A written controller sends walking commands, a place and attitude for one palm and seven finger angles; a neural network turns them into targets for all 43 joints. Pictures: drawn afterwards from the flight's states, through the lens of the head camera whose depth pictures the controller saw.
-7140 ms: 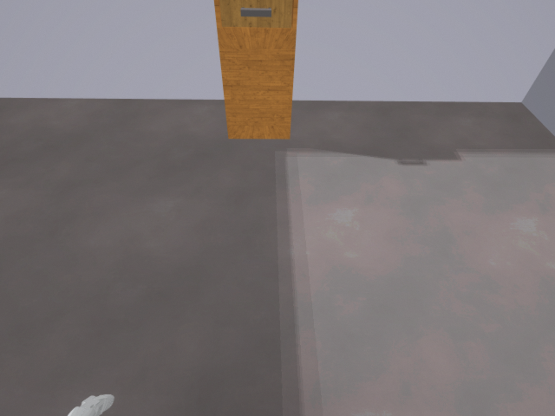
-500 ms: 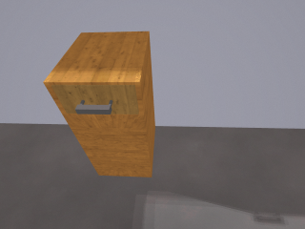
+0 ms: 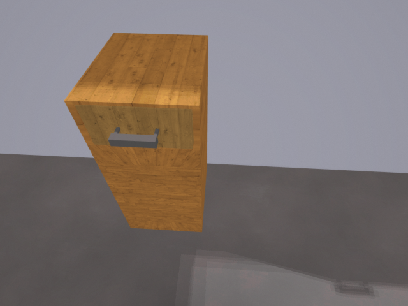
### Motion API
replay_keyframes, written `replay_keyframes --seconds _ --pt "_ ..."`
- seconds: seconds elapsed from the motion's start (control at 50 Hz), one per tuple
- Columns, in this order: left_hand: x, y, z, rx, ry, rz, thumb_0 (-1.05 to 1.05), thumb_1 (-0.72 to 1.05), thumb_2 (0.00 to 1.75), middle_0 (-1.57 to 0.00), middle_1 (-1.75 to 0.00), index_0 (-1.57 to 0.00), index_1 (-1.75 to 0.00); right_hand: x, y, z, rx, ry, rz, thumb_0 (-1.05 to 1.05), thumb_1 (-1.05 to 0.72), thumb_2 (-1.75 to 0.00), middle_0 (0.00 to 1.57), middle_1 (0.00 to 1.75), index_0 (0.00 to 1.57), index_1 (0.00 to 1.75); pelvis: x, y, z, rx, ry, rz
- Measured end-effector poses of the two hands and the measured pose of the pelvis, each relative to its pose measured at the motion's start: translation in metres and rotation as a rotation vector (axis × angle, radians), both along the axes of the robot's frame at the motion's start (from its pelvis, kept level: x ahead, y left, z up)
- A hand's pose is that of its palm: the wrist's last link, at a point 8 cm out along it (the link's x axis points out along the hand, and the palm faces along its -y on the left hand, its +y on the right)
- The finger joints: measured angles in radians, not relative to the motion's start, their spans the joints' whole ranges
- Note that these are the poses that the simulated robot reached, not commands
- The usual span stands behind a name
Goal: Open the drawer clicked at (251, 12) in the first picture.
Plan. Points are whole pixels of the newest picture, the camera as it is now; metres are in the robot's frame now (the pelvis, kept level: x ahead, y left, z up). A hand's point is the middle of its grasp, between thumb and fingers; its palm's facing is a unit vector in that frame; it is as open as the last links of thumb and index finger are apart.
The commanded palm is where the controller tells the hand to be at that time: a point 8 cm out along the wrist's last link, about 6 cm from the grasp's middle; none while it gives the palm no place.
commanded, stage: shuffle to correct the standing spot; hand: left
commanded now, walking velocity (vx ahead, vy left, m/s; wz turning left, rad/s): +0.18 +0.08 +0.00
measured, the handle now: (135, 135) +0.57 +0.24 -0.04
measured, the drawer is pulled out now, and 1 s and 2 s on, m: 0.00 0.00 0.00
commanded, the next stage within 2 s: come to a stop and stand still in 0.06 s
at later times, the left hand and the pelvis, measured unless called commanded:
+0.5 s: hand out of the picture +0.10 +0.17 -0.17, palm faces +0.06 -0.97 -0.24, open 7.3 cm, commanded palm none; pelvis +0.07 -0.01 +0.00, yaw -1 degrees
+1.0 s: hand out of the picture +0.06 +0.14 -0.16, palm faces +0.01 -0.97 -0.23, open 7.4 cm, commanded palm none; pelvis +0.05 -0.03 +0.00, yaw -1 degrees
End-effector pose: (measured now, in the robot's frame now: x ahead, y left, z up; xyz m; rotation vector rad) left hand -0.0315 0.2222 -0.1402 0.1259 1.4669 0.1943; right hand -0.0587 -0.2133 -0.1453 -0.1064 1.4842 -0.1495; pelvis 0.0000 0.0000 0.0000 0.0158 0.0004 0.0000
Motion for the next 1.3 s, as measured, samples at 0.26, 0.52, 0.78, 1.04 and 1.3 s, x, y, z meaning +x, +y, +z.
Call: replay_keyframes --seconds 0.26,0.52,0.78,1.04,1.3 --pt "0.124 -0.006 0.012 0.084 -0.247 -0.062 0.01 0.93 0.9 -0.19 -0.3 -0.19 -0.3 0.02 0.011 -0.026 0.116 0.1 -0.016 0.01 -0.91 -0.9 0.2 0.3 0.2 0.3 0.045 -0.016 -0.012 0.015 -0.014 -0.001" --pt "0.118 -0.002 0.001 0.035 -0.143 -0.027 0.01 0.93 0.9 -0.2 -0.3 -0.2 -0.3 0.156 -0.027 -0.004 -0.04 -0.181 0.02 0.02 -0.94 -0.9 0.2 0.3 0.2 0.3 0.068 -0.008 -0.003 0.011 -0.022 -0.015" --pt "0.089 -0.018 0.006 0.046 -0.093 -0.032 0.01 0.91 0.9 -0.19 -0.3 -0.19 -0.3 0.175 -0.026 -0.013 0.014 -0.245 0.036 0.01 -0.94 -0.9 0.2 0.3 0.2 0.3 0.055 -0.019 -0.005 0.029 -0.012 -0.018" --pt "0.085 -0.028 0.005 0.029 -0.15 -0.069 0.02 0.92 0.9 -0.2 -0.3 -0.2 -0.3 0.149 -0.039 0.004 -0.011 -0.245 0.021 0.01 -0.92 -0.9 0.2 0.3 0.2 0.3 0.049 -0.027 0.0 -0.004 -0.016 -0.01" --pt "0.094 -0.009 0.002 -0.002 -0.161 -0.087 0.01 0.91 0.9 -0.2 -0.3 -0.2 -0.3 0.099 -0.019 0.01 -0.032 -0.128 0.035 0.01 -0.92 -0.9 0.2 0.3 0.2 0.3 0.044 -0.011 0.006 -0.017 -0.025 -0.023"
